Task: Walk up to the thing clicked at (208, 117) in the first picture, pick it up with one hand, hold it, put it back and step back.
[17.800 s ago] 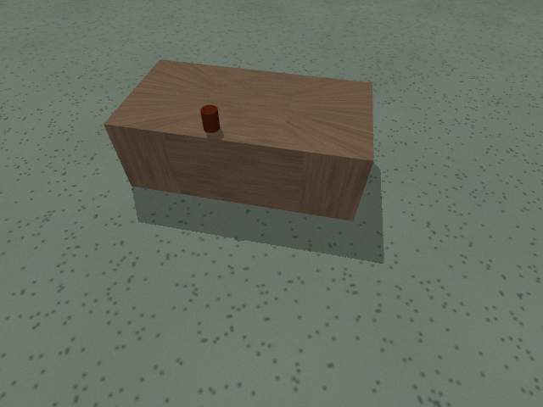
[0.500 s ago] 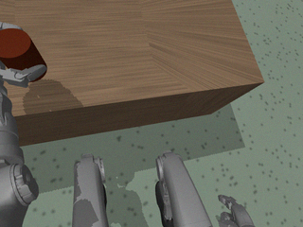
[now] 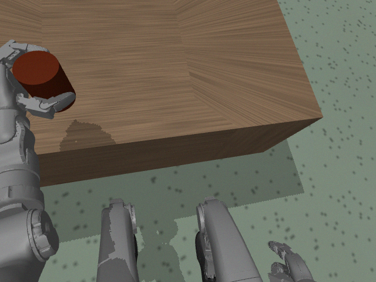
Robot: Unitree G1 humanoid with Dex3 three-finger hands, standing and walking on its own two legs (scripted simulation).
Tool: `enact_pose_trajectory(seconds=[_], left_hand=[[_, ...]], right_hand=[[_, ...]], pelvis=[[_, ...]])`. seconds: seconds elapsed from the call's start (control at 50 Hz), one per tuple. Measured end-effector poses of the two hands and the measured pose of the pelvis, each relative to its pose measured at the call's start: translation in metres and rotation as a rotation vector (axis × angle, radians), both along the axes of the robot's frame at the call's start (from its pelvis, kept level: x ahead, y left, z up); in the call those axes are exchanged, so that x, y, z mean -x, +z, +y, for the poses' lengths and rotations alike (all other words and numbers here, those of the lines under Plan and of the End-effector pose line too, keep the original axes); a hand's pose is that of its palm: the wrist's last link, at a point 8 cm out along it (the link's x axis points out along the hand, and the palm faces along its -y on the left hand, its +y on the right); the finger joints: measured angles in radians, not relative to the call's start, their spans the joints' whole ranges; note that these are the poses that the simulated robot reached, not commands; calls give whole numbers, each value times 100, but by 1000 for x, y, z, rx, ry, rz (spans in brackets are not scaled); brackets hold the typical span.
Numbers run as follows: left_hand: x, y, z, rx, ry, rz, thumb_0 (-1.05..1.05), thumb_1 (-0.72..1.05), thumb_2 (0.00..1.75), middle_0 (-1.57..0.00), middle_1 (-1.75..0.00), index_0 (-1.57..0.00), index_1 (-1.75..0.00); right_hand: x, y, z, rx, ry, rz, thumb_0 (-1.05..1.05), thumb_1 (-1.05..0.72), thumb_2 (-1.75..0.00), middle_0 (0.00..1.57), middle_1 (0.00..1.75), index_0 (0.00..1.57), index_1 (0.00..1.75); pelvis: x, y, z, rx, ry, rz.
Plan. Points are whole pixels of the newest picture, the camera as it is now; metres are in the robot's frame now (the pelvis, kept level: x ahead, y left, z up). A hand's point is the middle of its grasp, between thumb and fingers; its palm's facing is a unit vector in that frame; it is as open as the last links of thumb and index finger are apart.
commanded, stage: lift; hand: left
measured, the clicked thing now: (47, 83) +0.49 +0.24 +0.01
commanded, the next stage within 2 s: hold in 1.60 s
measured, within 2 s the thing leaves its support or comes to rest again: neither
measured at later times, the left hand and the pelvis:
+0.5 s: hand (31, 82) +0.45 +0.24 +0.08, palm faces +0.19 -0.98 -0.04, open 10.3 cm; pelvis +0.01 +0.00 +0.06, yaw +1 degrees
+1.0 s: hand out of the picture +0.39 +0.22 +0.17, palm faces +0.20 -0.98 -0.04, open 10.4 cm; pelvis +0.02 +0.00 +0.14, yaw +4 degrees
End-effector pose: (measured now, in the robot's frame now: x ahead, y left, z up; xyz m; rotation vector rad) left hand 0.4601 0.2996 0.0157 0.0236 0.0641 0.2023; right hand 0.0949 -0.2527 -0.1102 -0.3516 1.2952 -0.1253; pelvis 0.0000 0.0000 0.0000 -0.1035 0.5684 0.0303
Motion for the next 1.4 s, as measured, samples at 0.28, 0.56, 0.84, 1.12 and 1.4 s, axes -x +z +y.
enact_pose_trajectory(seconds=[0.28,0.56,0.84,1.12,1.4], left_hand=[[12,18,-8,-7,-5,-14,-1,-46,96,-76,-110,-77,-108],[48,80,-16,-9,-7,-19,-1,-47,97,-77,-110,-77,-108],[93,140,-26,-2,1,-11,-1,-50,100,-77,-112,-77,-110],[112,173,-38,-1,0,-30,-1,-50,101,-77,-111,-78,-110],[118,195,-48,-1,-2,-38,-1,-49,101,-76,-113,-76,-111]], right_hand=[[3,19,-4,-1,-8,1,1,-92,-90,20,30,20,30],[-23,70,8,-32,-12,-100,1,-93,-90,20,30,20,30],[-60,135,19,-52,24,-249,1,-92,-90,20,30,20,30],[-73,163,26,-83,41,-289,1,-93,-90,20,30,20,30],[-77,177,23,-99,29,-294,1,-92,-90,20,30,20,30]], pelvis=[[-2,18,-1,-7,4,-26],[-11,68,1,-16,24,-117],[-19,124,4,-39,49,-240],[-27,152,4,-58,55,-314],[-35,169,0,-75,53,-361]])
